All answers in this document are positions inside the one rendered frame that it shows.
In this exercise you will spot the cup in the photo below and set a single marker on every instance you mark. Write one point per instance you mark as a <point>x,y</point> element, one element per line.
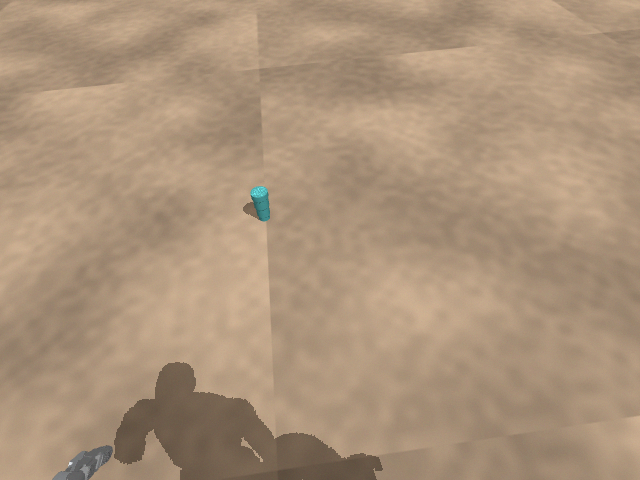
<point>259,196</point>

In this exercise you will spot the left robot hand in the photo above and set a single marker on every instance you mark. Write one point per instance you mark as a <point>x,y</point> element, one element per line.
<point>83,466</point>

